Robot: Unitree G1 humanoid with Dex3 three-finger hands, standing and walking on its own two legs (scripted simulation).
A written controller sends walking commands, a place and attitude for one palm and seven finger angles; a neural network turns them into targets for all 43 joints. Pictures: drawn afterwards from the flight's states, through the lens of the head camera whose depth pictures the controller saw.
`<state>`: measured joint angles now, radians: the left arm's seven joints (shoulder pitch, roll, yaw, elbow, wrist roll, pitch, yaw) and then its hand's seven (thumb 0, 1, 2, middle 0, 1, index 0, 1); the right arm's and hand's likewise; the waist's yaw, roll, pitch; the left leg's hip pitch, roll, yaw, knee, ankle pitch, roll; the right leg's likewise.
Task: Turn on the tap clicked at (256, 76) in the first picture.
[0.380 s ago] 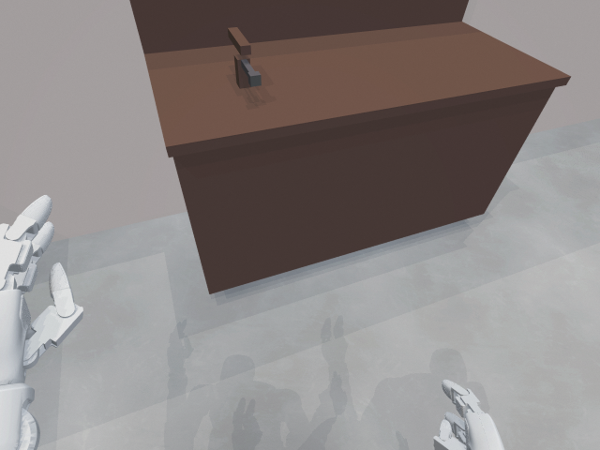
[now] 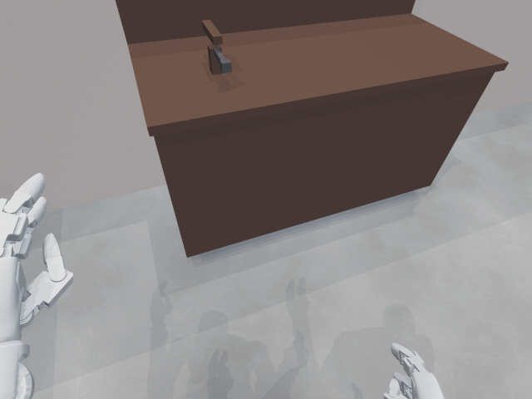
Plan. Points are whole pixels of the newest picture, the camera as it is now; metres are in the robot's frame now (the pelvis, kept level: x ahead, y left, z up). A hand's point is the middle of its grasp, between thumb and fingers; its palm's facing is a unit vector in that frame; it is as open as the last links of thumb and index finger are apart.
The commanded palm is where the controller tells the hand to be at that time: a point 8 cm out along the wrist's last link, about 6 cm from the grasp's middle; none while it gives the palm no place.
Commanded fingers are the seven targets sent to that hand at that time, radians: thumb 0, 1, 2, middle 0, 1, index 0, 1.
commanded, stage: look at it before walking up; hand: left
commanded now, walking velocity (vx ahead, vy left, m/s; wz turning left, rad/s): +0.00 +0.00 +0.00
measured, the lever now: (225, 66) +0.95 +0.18 +0.06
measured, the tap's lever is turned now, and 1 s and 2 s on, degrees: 0 0 0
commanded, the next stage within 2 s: walk to a spot facing it in 0.02 s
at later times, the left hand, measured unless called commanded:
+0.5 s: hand (112, 264) +0.23 +0.20 +0.15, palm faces +0.33 -0.87 -0.35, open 7.4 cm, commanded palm +0.18 +0.24 +0.18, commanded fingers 0.00 0.90 0.90 -0.20 -0.30 -0.20 -0.30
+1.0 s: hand (215, 183) +0.34 +0.10 +0.18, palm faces +0.11 -0.91 -0.41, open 7.4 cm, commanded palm +0.31 +0.16 +0.18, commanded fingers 0.00 0.90 0.90 -0.20 -0.30 -0.20 -0.30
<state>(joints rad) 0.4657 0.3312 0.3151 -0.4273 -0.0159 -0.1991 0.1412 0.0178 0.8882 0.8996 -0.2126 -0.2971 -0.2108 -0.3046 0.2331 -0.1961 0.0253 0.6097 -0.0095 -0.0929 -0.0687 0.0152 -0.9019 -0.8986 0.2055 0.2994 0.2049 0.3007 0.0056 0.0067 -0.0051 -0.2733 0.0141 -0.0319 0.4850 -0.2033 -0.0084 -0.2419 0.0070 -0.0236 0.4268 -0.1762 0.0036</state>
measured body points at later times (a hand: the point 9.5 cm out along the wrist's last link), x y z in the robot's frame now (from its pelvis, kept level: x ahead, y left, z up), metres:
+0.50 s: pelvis -0.01 -0.01 -0.02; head -0.01 -0.01 +0.43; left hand +0.21 +0.25 +0.17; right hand +0.14 -0.26 -0.09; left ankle +0.03 +0.12 -0.74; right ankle +0.03 -0.12 -0.74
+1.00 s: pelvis +0.06 -0.05 +0.00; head +0.08 -0.06 +0.45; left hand +0.33 +0.15 +0.20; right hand +0.13 -0.34 -0.09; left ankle +0.13 +0.08 -0.72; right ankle +0.03 -0.13 -0.74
